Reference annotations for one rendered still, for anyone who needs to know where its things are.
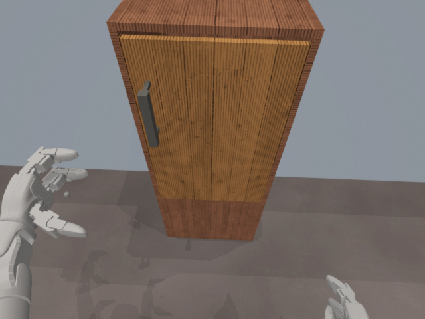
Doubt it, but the robot right hand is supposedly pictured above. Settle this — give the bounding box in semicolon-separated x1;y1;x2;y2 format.
325;275;369;319

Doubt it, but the robot left hand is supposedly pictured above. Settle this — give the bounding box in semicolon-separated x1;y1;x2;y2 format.
0;146;88;238

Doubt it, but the handle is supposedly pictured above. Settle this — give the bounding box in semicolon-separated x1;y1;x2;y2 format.
137;81;159;147

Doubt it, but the cupboard door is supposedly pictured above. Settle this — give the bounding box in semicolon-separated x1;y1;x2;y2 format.
118;34;312;202

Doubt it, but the left robot forearm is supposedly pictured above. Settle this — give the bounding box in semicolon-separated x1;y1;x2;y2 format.
0;220;37;319

